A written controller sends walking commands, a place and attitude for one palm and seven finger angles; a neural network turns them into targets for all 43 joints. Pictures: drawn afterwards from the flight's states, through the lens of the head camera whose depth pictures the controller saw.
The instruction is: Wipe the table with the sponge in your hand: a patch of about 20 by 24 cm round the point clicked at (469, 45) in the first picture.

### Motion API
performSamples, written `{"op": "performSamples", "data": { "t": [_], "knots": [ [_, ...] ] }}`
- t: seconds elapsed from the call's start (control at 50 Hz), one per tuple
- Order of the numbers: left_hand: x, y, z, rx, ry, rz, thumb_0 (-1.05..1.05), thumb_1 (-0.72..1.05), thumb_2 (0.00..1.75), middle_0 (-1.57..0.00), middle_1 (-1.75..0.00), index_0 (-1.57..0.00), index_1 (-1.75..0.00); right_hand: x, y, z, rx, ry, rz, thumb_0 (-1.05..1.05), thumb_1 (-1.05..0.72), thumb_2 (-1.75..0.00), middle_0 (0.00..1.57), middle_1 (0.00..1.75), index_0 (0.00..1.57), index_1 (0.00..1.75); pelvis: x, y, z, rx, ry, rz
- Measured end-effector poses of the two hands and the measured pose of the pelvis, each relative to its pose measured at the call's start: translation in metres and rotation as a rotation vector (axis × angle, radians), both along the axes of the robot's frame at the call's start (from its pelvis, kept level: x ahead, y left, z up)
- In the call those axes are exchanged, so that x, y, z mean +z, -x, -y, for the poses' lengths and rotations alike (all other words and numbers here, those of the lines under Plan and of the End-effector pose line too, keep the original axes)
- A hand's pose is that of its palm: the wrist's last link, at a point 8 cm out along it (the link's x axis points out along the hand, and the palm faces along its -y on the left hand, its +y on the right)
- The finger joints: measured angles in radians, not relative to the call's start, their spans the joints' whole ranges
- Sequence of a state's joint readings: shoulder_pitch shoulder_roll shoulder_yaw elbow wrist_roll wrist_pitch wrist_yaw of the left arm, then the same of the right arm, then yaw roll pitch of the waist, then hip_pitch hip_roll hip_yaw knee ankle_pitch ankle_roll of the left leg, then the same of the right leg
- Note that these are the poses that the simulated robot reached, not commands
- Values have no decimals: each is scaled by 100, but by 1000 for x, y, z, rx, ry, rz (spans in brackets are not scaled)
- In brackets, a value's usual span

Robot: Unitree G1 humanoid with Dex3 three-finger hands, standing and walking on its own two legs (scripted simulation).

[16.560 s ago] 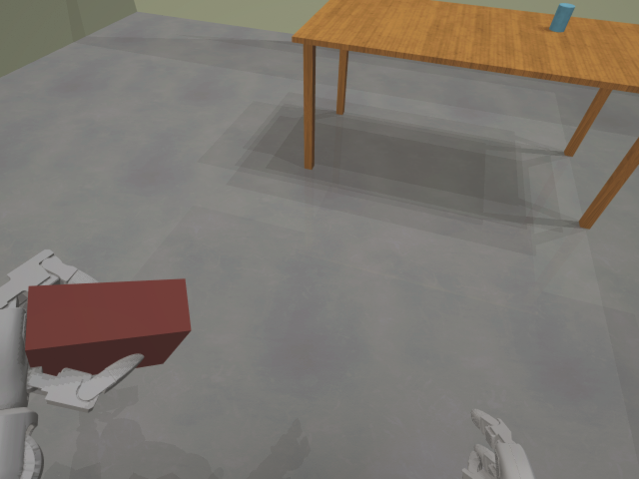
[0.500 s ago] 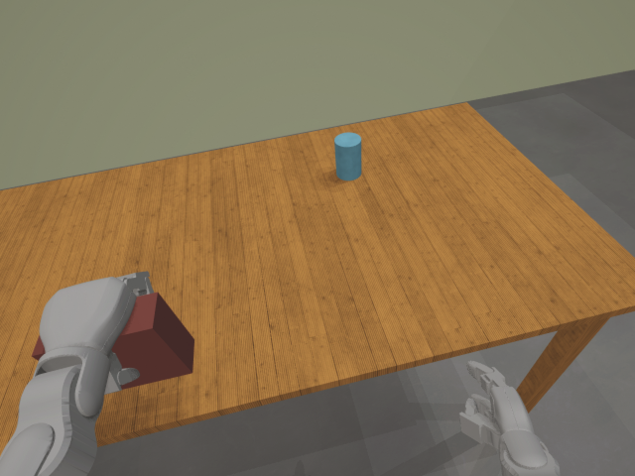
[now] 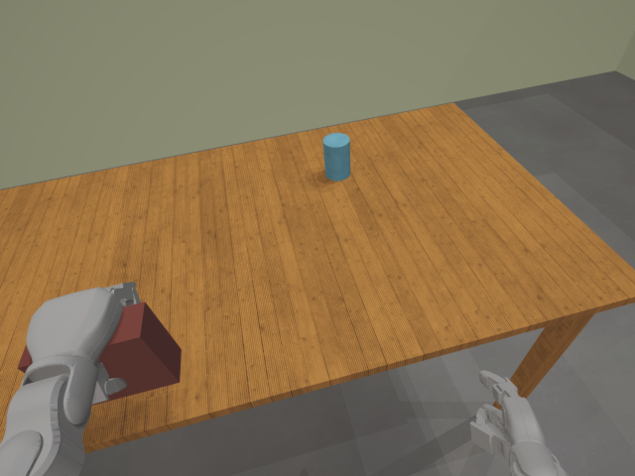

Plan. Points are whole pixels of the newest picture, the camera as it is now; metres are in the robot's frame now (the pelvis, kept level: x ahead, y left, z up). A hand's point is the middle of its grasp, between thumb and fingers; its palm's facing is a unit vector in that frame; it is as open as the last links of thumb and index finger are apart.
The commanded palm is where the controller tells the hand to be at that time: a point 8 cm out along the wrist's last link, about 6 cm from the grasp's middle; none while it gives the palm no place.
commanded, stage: move the sponge above the wiping area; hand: left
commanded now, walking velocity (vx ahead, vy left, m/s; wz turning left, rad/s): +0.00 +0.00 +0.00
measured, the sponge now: (117, 364) +0.21 +0.30 +0.03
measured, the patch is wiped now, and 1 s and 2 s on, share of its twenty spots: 0.00 0.00 0.00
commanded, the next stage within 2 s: lower the sponge onto the table in 1.94 s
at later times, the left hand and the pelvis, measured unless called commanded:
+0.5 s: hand (115, 340) +0.23 +0.31 +0.06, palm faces -0.01 -0.08 -1.00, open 9.3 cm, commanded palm +0.20 +0.30 +0.12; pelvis +0.00 +0.01 +0.00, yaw +0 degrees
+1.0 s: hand (125, 345) +0.23 +0.30 +0.04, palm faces -0.05 -0.07 -1.00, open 9.3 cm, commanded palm +0.21 +0.30 +0.10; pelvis +0.00 +0.00 +0.00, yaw +0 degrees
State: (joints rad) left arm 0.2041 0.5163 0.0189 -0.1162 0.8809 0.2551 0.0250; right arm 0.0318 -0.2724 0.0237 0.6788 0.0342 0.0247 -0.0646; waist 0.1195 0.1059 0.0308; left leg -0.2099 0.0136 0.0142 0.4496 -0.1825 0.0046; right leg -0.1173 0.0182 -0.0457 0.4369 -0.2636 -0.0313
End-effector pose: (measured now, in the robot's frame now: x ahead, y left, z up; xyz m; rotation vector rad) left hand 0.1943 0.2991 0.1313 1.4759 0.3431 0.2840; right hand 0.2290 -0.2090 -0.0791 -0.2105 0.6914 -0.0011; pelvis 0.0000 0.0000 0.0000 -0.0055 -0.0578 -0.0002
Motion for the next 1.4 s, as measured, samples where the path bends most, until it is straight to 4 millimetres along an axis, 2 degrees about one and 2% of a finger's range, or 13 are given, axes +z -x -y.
{"op": "performSamples", "data": {
  "t": [0.24,0.42,0.6,0.88,1.2,1.4],
  "knots": [
    [-8,-6,-4,-19,2,13,-1,-43,103,-80,-139,-81,-138,-4,6,-7,-9,0,-18,1,-90,-90,20,30,20,30,0,1,-8,4,4,-16],
    [-14,-14,-1,-19,2,15,-1,-43,103,-80,-139,-81,-138,-4,5,-19,-1,-23,-22,1,-90,-90,20,30,20,30,0,1,-12,2,3,-23],
    [-21,-15,-2,-1,4,-5,-1,-43,103,-80,-139,-81,-138,-4,2,-21,9,-25,-28,1,-90,-90,20,30,20,30,0,0,-13,6,4,-26],
    [-29,-18,5,-3,-4,-11,-1,-43,103,-80,-139,-81,-138,-8,4,-9,-7,-22,-42,1,-90,-90,20,30,20,30,-1,-2,-6,6,2,-34],
    [-39,-14,-5,16,-12,-49,-1,-43,103,-80,-139,-81,-138,-11,11,16,-55,12,-54,1,-90,-90,20,30,20,30,-3,-5,1,3,2,-44],
    [-46,-24,-6,-3,-17,-40,-1,-43,103,-80,-139,-81,-138,-15,18,15,-72,15,-69,1,-90,-90,20,30,20,30,-4,-4,-1,7,4,-59]
  ]
}}
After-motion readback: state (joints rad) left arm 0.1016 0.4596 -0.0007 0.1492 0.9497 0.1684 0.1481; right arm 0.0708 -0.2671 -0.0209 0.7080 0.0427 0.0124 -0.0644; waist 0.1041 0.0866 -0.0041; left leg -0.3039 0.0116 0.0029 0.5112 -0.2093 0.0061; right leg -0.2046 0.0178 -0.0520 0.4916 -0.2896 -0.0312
